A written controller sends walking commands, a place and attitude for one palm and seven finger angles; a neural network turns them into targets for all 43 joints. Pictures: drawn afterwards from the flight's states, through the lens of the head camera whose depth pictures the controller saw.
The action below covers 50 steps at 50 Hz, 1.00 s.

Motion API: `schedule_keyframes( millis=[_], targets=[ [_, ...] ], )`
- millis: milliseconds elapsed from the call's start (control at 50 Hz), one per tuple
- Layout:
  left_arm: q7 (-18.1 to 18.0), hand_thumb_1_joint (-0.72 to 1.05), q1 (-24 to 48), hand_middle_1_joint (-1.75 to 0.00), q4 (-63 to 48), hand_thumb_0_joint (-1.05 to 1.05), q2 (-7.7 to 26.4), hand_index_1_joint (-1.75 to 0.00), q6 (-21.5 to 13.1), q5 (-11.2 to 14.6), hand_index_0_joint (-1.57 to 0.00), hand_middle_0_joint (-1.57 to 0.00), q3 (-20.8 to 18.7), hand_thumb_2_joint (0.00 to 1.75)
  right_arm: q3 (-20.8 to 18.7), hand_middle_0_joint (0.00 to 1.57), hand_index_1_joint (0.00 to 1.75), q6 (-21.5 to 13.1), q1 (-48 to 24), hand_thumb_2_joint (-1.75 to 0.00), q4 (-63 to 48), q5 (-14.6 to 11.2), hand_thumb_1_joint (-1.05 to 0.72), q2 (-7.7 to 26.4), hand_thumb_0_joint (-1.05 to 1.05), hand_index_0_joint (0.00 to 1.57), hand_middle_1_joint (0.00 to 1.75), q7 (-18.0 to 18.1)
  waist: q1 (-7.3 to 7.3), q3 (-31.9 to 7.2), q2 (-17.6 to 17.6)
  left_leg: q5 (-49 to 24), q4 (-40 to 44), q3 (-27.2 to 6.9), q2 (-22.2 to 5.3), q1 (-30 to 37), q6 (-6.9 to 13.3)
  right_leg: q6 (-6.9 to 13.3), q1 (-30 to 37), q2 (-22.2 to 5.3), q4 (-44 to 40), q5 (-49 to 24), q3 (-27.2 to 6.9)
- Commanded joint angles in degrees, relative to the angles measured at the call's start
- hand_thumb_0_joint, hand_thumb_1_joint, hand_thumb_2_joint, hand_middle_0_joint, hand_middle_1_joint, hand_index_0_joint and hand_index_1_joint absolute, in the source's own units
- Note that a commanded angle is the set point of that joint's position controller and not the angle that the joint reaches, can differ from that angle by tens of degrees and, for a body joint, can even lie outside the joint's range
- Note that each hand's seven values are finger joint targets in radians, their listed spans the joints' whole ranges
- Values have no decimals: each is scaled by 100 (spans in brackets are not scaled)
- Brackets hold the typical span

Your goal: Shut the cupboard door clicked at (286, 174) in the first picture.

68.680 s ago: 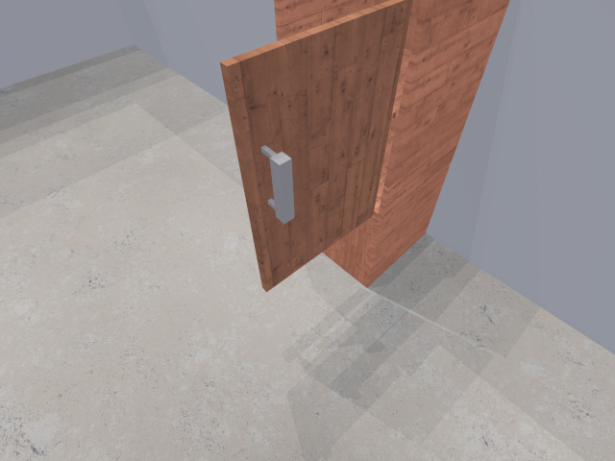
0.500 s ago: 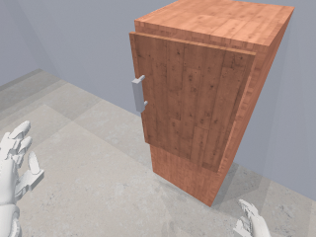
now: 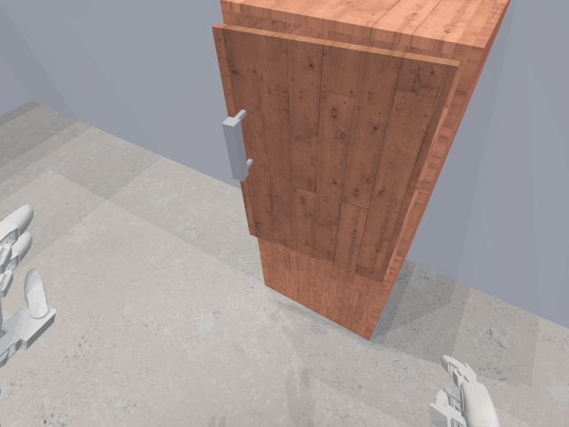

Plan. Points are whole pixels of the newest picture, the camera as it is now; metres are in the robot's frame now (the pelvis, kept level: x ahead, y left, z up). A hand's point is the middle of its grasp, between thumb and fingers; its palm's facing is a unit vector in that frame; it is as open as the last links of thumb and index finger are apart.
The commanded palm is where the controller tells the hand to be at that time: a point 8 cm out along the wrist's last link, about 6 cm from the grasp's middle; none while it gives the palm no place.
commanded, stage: step back with the hand held close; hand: left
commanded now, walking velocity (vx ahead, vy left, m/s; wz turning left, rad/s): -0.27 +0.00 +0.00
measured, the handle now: (241, 145) +0.65 +0.15 +0.02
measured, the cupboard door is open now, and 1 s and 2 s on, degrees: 6 6 6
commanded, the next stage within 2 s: stop stepping back and stand still in 0.82 s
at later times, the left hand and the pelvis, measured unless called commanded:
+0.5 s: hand out of the picture +0.06 +0.28 +0.17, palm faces +0.52 -0.71 -0.48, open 7.4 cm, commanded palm +0.01 +0.31 +0.18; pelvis -0.10 -0.01 -0.02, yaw +6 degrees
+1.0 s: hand out of the picture -0.02 +0.24 +0.18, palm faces +0.41 -0.80 -0.45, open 7.4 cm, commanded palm -0.08 +0.30 +0.18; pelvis -0.21 -0.01 -0.01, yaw +2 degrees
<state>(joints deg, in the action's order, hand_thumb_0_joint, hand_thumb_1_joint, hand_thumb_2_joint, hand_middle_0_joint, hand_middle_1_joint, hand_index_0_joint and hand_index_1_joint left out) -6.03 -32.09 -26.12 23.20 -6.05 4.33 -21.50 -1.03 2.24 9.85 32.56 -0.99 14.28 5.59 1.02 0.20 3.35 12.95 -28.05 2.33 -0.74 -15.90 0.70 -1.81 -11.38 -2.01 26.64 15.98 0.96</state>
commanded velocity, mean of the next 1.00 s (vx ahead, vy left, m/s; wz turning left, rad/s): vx -0.28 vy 0.00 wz -0.05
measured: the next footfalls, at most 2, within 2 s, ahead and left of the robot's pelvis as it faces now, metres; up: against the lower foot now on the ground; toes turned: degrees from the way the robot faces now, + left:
left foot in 0.64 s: -0.02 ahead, +0.12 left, +0.00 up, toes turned +8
right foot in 0.84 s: -0.17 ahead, -0.13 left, +0.00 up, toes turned +7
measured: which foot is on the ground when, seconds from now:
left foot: down 0.00-0.50, up 0.52-0.62, down 0.64-1.00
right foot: down 0.00-0.66, up 0.68-0.82, down 0.84-1.00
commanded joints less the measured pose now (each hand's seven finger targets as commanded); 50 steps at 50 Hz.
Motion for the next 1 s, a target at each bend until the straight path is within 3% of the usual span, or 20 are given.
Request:
schedule_keyframes(
  millis=[0,120,200,300,400,440,480,500,560,600,640,660,700,760,820,860,880,900,940,980],
  targets=[
    [-231,90,33,-30,-1074,0,1396,-30,-402,35,-20,-20,-1232,90,-197,20,30,-202,-588,-90,-1033,-8,-90,576,0,20,30,71,0,-1158,-75,-2581,179,-246,-384,618,93,113,180,-127,44,-2682,-41],
    [-240,90,69,-30,-947,0,1076,-30,-518,31,-20,-20,-909,90,-174,20,30,-259,-517,-90,-1063,-57,-90,606,0,20,30,54,-59,-819,1,-921,631,-432,-492,-269,148,77,213,-30,29,-1357,-71],
    [-274,90,253,-30,-1058,0,1236,-30,-709,-105,-20,-20,-1103,90,-184,20,30,-412,-585,-90,-1083,-30,-90,732,0,20,30,72,-39,-469,421,1611,1347,-837,-697,-1792,405,15,912,217,448,-593,-88],
    [-287,90,532,-30,-1432,0,1296,-30,-965,-291,-20,-20,-1268,90,-210,20,30,-652,-444,-90,-1041,27,-90,773,0,20,30,55,-26,-481,951,2955,1691,-1191,-970,-2960,604,-29,1620,518,1264,-419,5],
    [-296,90,249,-30,-1598,0,1371,-30,-1144,-248,-20,-20,-1436,90,-244,20,30,-878,-251,-90,-964,56,-90,682,0,20,30,-1,-73,-701,576,2617,891,-878,-669,-2331,445,160,914,373,809,-204,-386],
    [-305,90,248,-30,-1565,0,1197,-30,-1158,-148,-20,-20,-1214,90,-225,20,30,-913,-194,-90,-904,55,-90,521,0,20,30,-31,-119,-572,-329,1881,-200,-387,-223,-1433,157,417,-424,-218,-243,597,-1226],
    [-400,90,406,-30,-1376,0,1155,-30,-1101,-115,-20,-20,-1008,90,-220,20,30,-887,-83,-90,-627,76,-90,423,0,20,30,-83,-156,-442,-1156,1077,-1789,-49,91,-288,-145,857,-1979,-1162,-1281,1423,-2124],
    [-456,90,597,-30,-1379,0,1182,-30,-1060,-123,-20,-20,-990,90,-255,20,30,-866,-69,-90,-514,124,-90,468,0,20,30,-87,-165,-454,-1161,943,-2194,-105,91,-42,-175,1028,-2253,-1389,-1422,1268,-2261],
    [-507,90,1141,-30,-1067,0,1131,-30,-962,-164,-20,-20,-782,90,-113,20,30,-844,-168,-90,-460,124,-90,359,0,20,30,-41,-223,-84,-1277,803,-1143,-227,-48,-61,-53,649,-2226,-987,-994,873,-1409],
    [-500,90,1407,-30,-925,0,1173,-30,-985,-168,-20,-20,-765,90,-123,20,30,-881,-306,-90,-493,67,-90,558,0,20,30,63,-216,399,-288,1139,344,-718,-358,-528,130,264,-2164,-186,-300,1143,-776],
    [-498,90,1248,-30,-849,0,1027,-30,-1089,-229,-20,-20,-883,90,-159,20,30,-937,-317,-90,-580,28,-90,653,0,20,30,118,-119,99,680,1828,1453,-1722,-1390,-2060,594,3,-448,490,1487,22,-231],
    [-458,90,1066,-30,-754,0,1138,-30,-1154,-220,-20,-20,-1098,90,-217,20,30,-960,-358,-90,-583,42,-90,612,0,20,30,94,-76,-374,843,2554,1735,-1926,-1706,-2534,757,-2,293,566,2146,226,-270],
    [-367,90,734,-30,-1019,0,1312,-30,-1205,-252,-20,-20,-1389,90,-321,20,30,-991,-320,-90,-652,71,-90,665,0,20,30,3,-47,-824,909,2856,1759,-1934,-1825,-2817,873,-12,855,673,2620,319,-314],
    [-246,90,407,-30,-1779,0,1103,-30,-1271,-205,-20,-20,-1254,90,-296,20,30,-1090,-409,-90,-744,60,-90,603,0,20,30,-154,-31,-881,747,1799,927,-1211,-1462,-2213,691,78,687,571,1544,182,-307],
    [-236,90,219,-30,-2151,0,1164,-30,-1371,-102,-20,-20,-1240,90,-187,20,30,-1249,-361,-90,-601,121,-90,523,0,20,30,-180,-97,-868,697,731,482,-782,-958,-1188,335,156,76,381,308,-858,-387],
    [-328,90,425,-30,-2092,0,1399,-30,-1441,-69,-20,-20,-1220,90,-131,20,30,-1215,-254,-90,-450,86,-90,296,0,20,30,-143,-184,-1450,-294,-1235,-531,-10,-526,174,-81,271,-596,-508,-72,-3152,-1366],
    [-374,90,581,-30,-2071,0,1391,-30,-1409,-63,-20,-20,-1129,90,-198,20,30,-1184,-196,-90,-420,43,-90,299,0,20,30,-122,-249,-1788,-613,-1392,-886,177,-333,383,-189,78,-430,-704,-11,-4352,-1438],
    [-408,90,494,-30,-1989,0,1607,-30,-1362,-60,-20,-20,-1331,90,-250,20,30,-1155,-275,-90,-449,28,-90,311,0,20,30,-97,-204,-1885,-834,-713,-1044,84,-255,272,-212,47,-349,-823,19,-4551,-1513],
    [-409,90,-78,-30,-1463,0,1537,-30,-1232,-14,-20,-20,-1370,90,-214,20,30,-1038,-230,-90,-564,13,-90,320,0,20,30,-73,-185,-1351,-665,236,-1072,-99,-197,167,-186,400,-909,-902,-316,-1968,-1582],
    [-441,90,-88,-30,-1147,0,1449,-30,-1110,-3,-20,-20,-1364,90,-165,20,30,-924,-239,-90,-511,51,-90,340,0,20,30,-42,-227,-765,-481,319,-957,-185,-159,347,-155,592,-1679,-748,-760,211,-1530]
  ],
)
